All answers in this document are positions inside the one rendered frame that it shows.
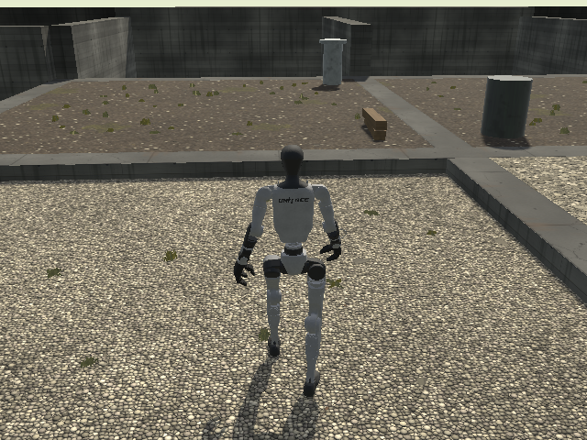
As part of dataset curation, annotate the left robot forearm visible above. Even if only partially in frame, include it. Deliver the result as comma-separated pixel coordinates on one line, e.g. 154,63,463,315
237,223,258,265

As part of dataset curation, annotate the robot right hand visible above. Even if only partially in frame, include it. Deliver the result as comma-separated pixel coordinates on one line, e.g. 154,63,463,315
320,244,341,261

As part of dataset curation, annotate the left robot upper arm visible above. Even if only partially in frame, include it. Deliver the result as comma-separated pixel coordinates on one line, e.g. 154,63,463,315
249,185,274,237

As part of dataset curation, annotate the robot left thigh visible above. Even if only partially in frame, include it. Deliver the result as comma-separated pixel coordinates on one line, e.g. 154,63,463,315
263,255,282,305

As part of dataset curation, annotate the right robot forearm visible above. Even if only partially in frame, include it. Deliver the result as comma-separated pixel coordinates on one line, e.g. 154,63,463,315
327,218,341,248

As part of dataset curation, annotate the humanoid robot head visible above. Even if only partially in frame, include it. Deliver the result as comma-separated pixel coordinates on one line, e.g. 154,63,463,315
277,145,308,189

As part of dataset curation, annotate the right robot upper arm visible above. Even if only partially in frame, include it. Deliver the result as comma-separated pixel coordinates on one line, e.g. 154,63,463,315
312,184,337,233

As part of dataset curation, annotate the robot left hand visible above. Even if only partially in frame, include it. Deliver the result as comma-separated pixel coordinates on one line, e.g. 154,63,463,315
234,261,255,286

